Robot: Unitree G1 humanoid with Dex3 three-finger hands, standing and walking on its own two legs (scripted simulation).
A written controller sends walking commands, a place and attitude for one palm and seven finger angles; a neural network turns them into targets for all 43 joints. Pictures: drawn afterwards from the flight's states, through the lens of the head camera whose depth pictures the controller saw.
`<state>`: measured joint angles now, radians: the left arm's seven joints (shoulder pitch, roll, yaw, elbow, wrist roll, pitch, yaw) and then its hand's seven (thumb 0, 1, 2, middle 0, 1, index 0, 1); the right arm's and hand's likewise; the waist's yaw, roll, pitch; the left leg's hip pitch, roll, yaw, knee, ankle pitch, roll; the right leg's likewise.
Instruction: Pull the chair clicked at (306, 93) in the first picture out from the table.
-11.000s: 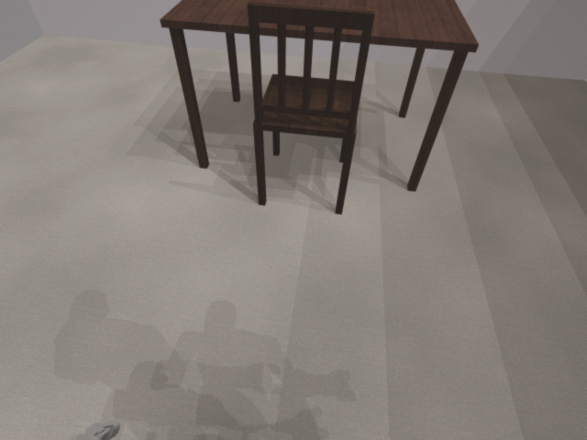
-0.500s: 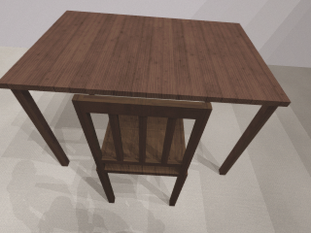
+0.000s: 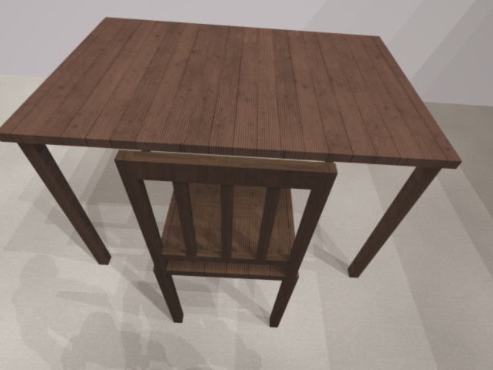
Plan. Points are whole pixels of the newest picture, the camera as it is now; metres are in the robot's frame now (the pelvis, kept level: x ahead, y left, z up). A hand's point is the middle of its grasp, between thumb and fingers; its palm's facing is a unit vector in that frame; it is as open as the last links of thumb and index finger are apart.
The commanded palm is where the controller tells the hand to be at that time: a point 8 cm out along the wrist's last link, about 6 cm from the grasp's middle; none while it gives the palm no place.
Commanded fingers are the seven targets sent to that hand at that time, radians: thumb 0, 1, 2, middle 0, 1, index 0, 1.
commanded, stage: look again from close up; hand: left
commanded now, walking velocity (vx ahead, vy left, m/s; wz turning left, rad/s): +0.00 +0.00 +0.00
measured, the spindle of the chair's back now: (227, 223) +0.43 +0.07 -0.09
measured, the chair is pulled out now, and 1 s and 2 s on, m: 0.00 0.00 0.00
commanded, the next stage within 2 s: raise the hand toward the chair's back in 0.48 s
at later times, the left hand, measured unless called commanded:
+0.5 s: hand out of the picture -0.03 +0.15 -0.18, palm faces +0.04 -0.99 -0.15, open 7.4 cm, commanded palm none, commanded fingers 0.00 0.90 0.90 -0.20 -0.30 -0.20 -0.30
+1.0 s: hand (176, 361) +0.15 +0.12 -0.07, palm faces +0.00 -1.00 +0.03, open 9.2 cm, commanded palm +0.12 +0.20 -0.07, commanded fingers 0.00 0.39 0.68 -0.15 -0.22 -0.15 -0.22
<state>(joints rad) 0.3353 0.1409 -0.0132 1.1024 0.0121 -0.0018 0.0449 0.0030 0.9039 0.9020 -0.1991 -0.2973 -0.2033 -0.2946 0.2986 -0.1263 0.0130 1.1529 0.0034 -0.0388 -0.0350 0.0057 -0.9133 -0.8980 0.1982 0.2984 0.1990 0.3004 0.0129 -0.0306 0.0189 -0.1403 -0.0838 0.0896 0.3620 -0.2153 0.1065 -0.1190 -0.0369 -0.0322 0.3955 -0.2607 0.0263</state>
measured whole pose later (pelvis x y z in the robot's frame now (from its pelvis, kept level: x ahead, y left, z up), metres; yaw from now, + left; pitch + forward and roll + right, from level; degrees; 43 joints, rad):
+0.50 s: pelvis +0.00 +0.00 +0.00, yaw +0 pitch -1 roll +0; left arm 0.34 0.13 -0.01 1.11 0.01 -0.01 0.05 0.00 0.90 0.90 -0.20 -0.30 -0.20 -0.29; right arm 0.30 -0.12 0.01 1.16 0.00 -0.04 -0.04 0.01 -0.91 -0.90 0.20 0.30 0.20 0.30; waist 0.01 -0.03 0.02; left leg -0.14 -0.08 0.09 0.37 -0.22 0.10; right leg -0.12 -0.03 -0.03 0.39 -0.26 0.02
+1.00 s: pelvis -0.04 -0.05 -0.08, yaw +3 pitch +12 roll +1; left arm 0.38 0.18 0.10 0.22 -0.20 -0.49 -0.28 0.01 0.62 0.78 -0.17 -0.25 -0.18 -0.25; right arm 0.15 -0.30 -0.04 0.51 0.01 -0.24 0.03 0.01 -0.91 -0.90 0.20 0.30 0.20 0.30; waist -0.02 -0.07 -0.16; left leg -0.81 -0.03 0.05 1.07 -0.46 0.05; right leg -0.80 0.03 -0.08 1.08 -0.50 -0.09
